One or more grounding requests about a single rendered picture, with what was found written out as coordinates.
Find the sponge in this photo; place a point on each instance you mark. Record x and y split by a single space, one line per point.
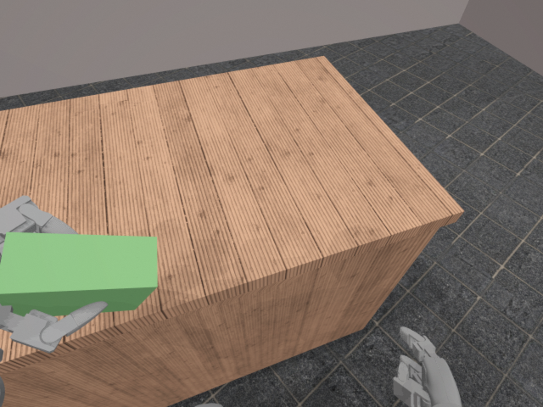
60 273

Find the left robot hand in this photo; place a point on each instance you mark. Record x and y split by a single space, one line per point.
37 329

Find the right robot hand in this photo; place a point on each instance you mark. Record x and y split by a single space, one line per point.
429 384

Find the table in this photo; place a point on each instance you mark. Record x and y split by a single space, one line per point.
285 210

